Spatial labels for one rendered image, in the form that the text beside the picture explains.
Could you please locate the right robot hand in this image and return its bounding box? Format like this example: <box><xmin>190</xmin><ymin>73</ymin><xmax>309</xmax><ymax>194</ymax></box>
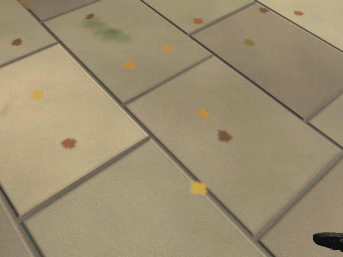
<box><xmin>313</xmin><ymin>232</ymin><xmax>343</xmax><ymax>252</ymax></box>

